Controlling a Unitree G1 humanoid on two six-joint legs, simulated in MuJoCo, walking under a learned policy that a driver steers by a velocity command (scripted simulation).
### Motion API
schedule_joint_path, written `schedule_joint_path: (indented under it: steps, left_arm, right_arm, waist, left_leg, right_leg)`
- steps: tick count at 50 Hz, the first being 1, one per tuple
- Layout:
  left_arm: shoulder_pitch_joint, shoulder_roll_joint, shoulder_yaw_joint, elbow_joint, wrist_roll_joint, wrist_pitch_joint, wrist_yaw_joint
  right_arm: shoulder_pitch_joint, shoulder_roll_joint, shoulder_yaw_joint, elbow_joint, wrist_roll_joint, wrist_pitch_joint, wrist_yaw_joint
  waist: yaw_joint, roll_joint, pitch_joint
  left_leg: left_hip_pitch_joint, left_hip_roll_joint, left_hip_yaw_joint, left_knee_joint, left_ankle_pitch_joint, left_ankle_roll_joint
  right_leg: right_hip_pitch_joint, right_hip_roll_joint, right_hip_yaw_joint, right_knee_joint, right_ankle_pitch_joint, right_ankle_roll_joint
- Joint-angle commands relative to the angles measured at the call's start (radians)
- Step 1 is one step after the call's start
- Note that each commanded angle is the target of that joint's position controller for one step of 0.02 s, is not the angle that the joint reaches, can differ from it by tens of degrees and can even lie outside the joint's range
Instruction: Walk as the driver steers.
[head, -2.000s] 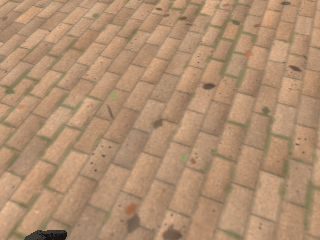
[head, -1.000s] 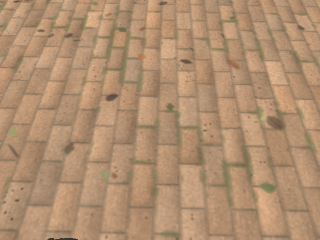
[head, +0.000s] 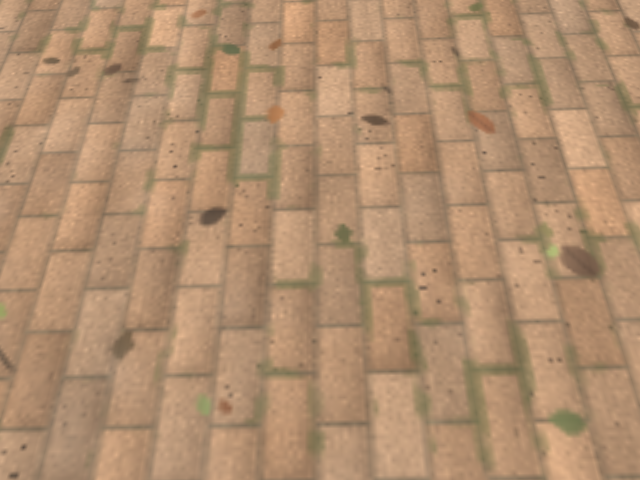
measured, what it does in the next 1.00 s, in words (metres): walks ahead, turning left: left foot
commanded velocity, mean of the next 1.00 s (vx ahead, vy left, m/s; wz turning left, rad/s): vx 0.74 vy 0.00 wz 0.27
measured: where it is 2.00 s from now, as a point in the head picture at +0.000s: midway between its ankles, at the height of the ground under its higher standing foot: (230, 91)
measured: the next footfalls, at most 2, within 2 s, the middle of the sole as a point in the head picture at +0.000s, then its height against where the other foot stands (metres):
left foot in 0.58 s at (234, 441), level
right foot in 1.04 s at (238, 233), level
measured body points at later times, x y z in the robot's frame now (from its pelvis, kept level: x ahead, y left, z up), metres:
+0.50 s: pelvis +0.26 +0.06 -0.02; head +0.29 +0.06 +0.43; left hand +0.22 +0.34 -0.14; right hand +0.49 -0.15 -0.11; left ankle +0.42 +0.24 -0.69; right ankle +0.06 -0.07 -0.73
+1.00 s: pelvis +0.69 +0.23 -0.02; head +0.72 +0.23 +0.43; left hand +0.79 +0.52 -0.11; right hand +0.83 -0.02 -0.14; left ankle +0.44 +0.21 -0.73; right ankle +0.97 +0.22 -0.70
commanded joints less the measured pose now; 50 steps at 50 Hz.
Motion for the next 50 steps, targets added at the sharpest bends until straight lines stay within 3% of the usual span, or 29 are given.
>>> schedule_joint_path:
  steps: [1,3,4,5,7,9,11,16,22,23,25,26,27,28,29,30,31,32,33,34,35,36,38,39,42,44,46,48,50]
  left_arm:
    - [-0.034,0.128,0.029,-0.080,0.021,-0.017,0.024]
    - [-0.015,0.095,0.011,-0.044,0.021,-0.023,0.032]
    - [0.004,0.080,0.003,-0.018,0.017,-0.023,0.032]
    - [0.026,0.097,0.008,-0.004,0.010,-0.024,0.029]
    - [0.039,0.119,0.013,0.012,0.018,-0.038,0.021]
    - [0.044,0.126,0.016,0.032,0.026,-0.058,0.018]
    - [0.058,0.113,0.016,0.059,0.022,-0.071,0.017]
    - [0.087,0.069,0.009,0.110,0.025,-0.084,0.017]
    - [0.147,0.098,0.015,0.165,0.024,-0.071,0.021]
    - [0.150,0.110,0.017,0.172,0.023,-0.066,0.024]
    - [0.130,0.147,0.021,0.172,0.029,-0.057,0.037]
    - [0.133,0.170,0.024,0.173,0.028,-0.050,0.047]
    - [0.120,0.194,0.029,0.168,0.027,-0.044,0.054]
    - [0.097,0.205,0.031,0.156,0.022,-0.048,0.054]
    - [0.087,0.163,0.016,0.142,0.021,-0.069,0.049]
    - [0.183,-0.015,-0.040,0.070,0.028,-0.110,0.025]
    - [0.090,0.084,-0.034,0.040,-0.003,-0.164,0.009]
    - [-0.053,0.119,-0.025,-0.011,-0.040,-0.183,0.008]
    - [-0.031,0.095,-0.037,-0.013,-0.041,-0.185,0.011]
    - [0.001,0.082,-0.038,0.019,-0.017,-0.173,0.015]
    - [0.069,0.083,-0.032,0.048,-0.016,-0.149,0.009]
    - [0.104,0.088,-0.029,0.069,-0.017,-0.122,0.004]
    - [0.086,0.054,-0.038,0.070,-0.012,-0.081,0.006]
    - [0.041,0.032,-0.047,0.055,-0.005,-0.072,0.011]
    - [-0.065,0.012,-0.056,0.045,-0.003,-0.084,0.008]
    - [-0.157,-0.003,-0.058,0.033,-0.011,-0.102,-0.009]
    - [-0.210,0.000,-0.053,0.014,-0.027,-0.113,-0.030]
    - [-0.190,0.039,-0.033,0.010,-0.031,-0.118,-0.054]
    - [-0.064,0.094,-0.001,0.027,-0.037,-0.101,-0.055]
  right_arm:
    - [0.095,-0.109,-0.027,-0.013,-0.010,0.006,-0.010]
    - [0.108,-0.065,-0.011,0.006,-0.008,0.013,-0.013]
    - [0.110,-0.046,-0.003,0.012,-0.001,0.014,-0.008]
    - [0.082,-0.046,0.000,0.006,0.012,0.015,-0.002]
    - [-0.001,-0.074,-0.008,-0.024,0.036,0.017,0.004]
    - [-0.035,-0.096,-0.021,-0.042,0.042,0.011,0.002]
    - [-0.019,-0.093,-0.031,-0.040,0.043,0.000,0.003]
    - [0.001,-0.043,-0.029,-0.041,0.045,-0.013,0.024]
    - [-0.151,0.031,0.015,-0.124,0.048,-0.030,0.078]
    - [-0.171,0.039,0.022,-0.142,0.050,-0.032,0.087]
    - [-0.142,0.012,0.013,-0.157,0.054,-0.028,0.092]
    - [-0.083,-0.019,-0.001,-0.154,0.055,-0.020,0.089]
    - [0.049,-0.067,-0.023,-0.134,0.057,-0.012,0.087]
    - [0.245,-0.149,-0.062,-0.096,0.060,-0.002,0.076]
    - [0.443,-0.212,-0.097,-0.042,0.067,0.017,0.052]
    - [0.391,-0.304,-0.108,-0.056,0.060,0.012,0.036]
    - [0.438,-0.213,-0.085,-0.082,0.035,-0.003,0.034]
    - [0.429,-0.160,-0.073,-0.068,0.018,-0.014,0.032]
    - [0.352,-0.134,-0.061,-0.062,0.016,-0.024,0.035]
    - [0.256,-0.088,-0.045,-0.080,0.011,-0.030,0.034]
    - [0.176,-0.059,-0.028,-0.101,-0.008,-0.030,0.029]
    - [0.136,-0.036,-0.017,-0.103,-0.010,-0.030,0.028]
    - [0.123,-0.032,-0.008,-0.073,0.005,-0.045,0.028]
    - [0.126,-0.042,-0.008,-0.061,0.004,-0.055,0.026]
    - [0.147,-0.052,-0.005,-0.034,-0.007,-0.082,0.016]
    - [0.212,-0.076,-0.009,-0.006,0.001,-0.096,0.010]
    - [0.241,-0.100,-0.014,0.023,0.008,-0.091,0.005]
    - [0.216,-0.136,-0.024,0.023,-0.004,-0.066,-0.005]
    - [0.189,-0.169,-0.035,0.012,-0.035,-0.033,-0.024]
  waist:
    - [-0.025,-0.063,-0.213]
    - [-0.018,-0.061,-0.241]
    - [-0.012,-0.072,-0.260]
    - [0.014,-0.094,-0.246]
    - [0.060,-0.121,-0.160]
    - [0.078,-0.126,-0.095]
    - [0.078,-0.112,-0.063]
    - [0.086,-0.100,-0.009]
    - [0.138,-0.042,0.089]
    - [0.133,-0.045,0.091]
    - [0.080,-0.097,0.017]
    - [0.030,-0.145,-0.047]
    - [-0.055,-0.180,-0.127]
    - [-0.167,-0.168,-0.235]
    - [-0.255,-0.075,-0.304]
    - [-0.097,0.302,-0.387]
    - [-0.178,0.156,-0.570]
    - [-0.194,0.073,-0.394]
    - [-0.107,-0.078,-0.260]
    - [-0.049,-0.115,-0.198]
    - [0.006,-0.072,-0.138]
    - [0.032,-0.032,-0.096]
    - [0.050,-0.005,-0.017]
    - [0.041,0.010,0.019]
    - [-0.011,-0.002,0.043]
    - [-0.067,-0.035,0.047]
    - [-0.080,-0.011,0.056]
    - [-0.047,0.043,0.007]
    - [0.044,0.130,-0.110]
  left_leg:
    - [-0.053,0.043,0.014,-0.031,0.102,-0.022]
    - [-0.034,0.047,0.032,-0.108,0.181,-0.041]
    - [-0.039,0.064,0.036,-0.160,0.233,-0.044]
    - [-0.077,0.080,0.041,-0.193,0.286,-0.040]
    - [-0.192,0.097,0.009,-0.270,0.374,-0.020]
    - [-0.311,0.074,-0.052,-0.308,0.401,-0.006]
    - [-0.417,0.052,-0.104,-0.310,0.414,0.002]
    - [-0.505,0.068,-0.065,-0.277,0.458,0.011]
    - [-0.471,0.089,0.105,-0.423,0.457,0.065]
    - [-0.436,0.078,0.140,-0.460,0.434,0.082]
    - [-0.234,-0.007,0.238,-0.499,0.370,0.130]
    - [-0.130,-0.060,0.273,-0.478,0.314,0.153]
    - [0.047,-0.095,0.274,-0.465,0.270,0.183]
    - [0.358,-0.118,0.237,-0.489,0.278,0.230]
    - [0.724,-0.081,0.101,-0.554,0.267,0.266]
    - [1.049,0.222,-0.541,-0.704,-0.029,0.496]
    - [1.129,0.272,-0.845,-0.870,-0.289,0.523]
    - [1.013,0.247,-0.752,-0.928,-0.218,0.443]
    - [0.805,0.235,-0.618,-0.944,-0.081,0.401]
    - [0.638,0.197,-0.496,-0.949,0.027,0.383]
    - [0.499,0.165,-0.388,-0.970,0.110,0.378]
    - [0.397,0.156,-0.318,-0.999,0.171,0.374]
    - [0.233,0.130,-0.169,-1.052,0.301,0.346]
    - [0.180,0.100,-0.082,-1.077,0.355,0.320]
    - [0.149,0.027,0.107,-1.105,0.415,0.247]
    - [0.203,0.058,0.133,-1.164,0.425,0.214]
    - [0.379,0.090,0.154,-1.165,0.530,0.174]
    - [0.569,0.123,0.178,-1.082,0.864,0.129]
    - [0.705,0.152,0.199,-0.865,1.417,0.086]
  right_leg:
    - [0.191,-0.282,0.257,-0.211,0.621,-0.190]
    - [0.206,-0.265,0.167,-0.214,0.725,-0.174]
    - [0.236,-0.257,0.140,-0.240,0.593,-0.165]
    - [0.267,-0.261,0.144,-0.286,0.358,-0.162]
    - [0.301,-0.291,0.213,-0.390,-0.117,-0.155]
    - [0.379,-0.333,0.250,-0.440,-0.245,-0.141]
    - [0.484,-0.356,0.220,-0.454,-0.228,-0.119]
    - [0.565,-0.345,0.054,-0.462,-0.056,-0.071]
    - [0.550,-0.336,-0.129,-0.456,0.192,-0.040]
    - [0.550,-0.337,-0.159,-0.436,0.318,-0.031]
    - [0.535,-0.326,-0.227,-0.319,0.892,-0.003]
    - [0.554,-0.333,-0.242,-0.205,1.190,0.007]
    - [0.521,-0.348,-0.248,-0.027,1.358,0.008]
    - [0.386,-0.344,-0.240,0.210,1.350,0.014]
    - [0.118,-0.269,-0.224,0.523,0.907,0.046]
    - [-0.341,-0.031,-0.120,1.009,-0.282,0.111]
    - [-0.453,-0.034,0.131,1.068,-0.269,0.071]
    - [-0.513,-0.084,0.140,1.003,-0.205,0.047]
    - [-0.471,-0.143,0.116,0.877,-0.148,0.037]
    - [-0.393,-0.186,0.103,0.785,-0.125,0.041]
    - [-0.325,-0.220,0.097,0.758,-0.105,0.051]
    - [-0.292,-0.246,0.076,0.744,-0.097,0.065]
    - [-0.286,-0.273,0.036,0.677,-0.067,0.096]
    - [-0.295,-0.272,0.016,0.613,0.004,0.108]
    - [-0.234,-0.229,-0.033,0.339,0.329,0.110]
    - [-0.154,-0.181,-0.070,0.153,0.512,0.086]
    - [-0.194,-0.145,-0.078,0.024,0.553,0.058]
    - [-0.188,-0.084,-0.110,-0.028,0.498,0.022]
    - [-0.085,0.007,-0.183,0.047,0.306,-0.016]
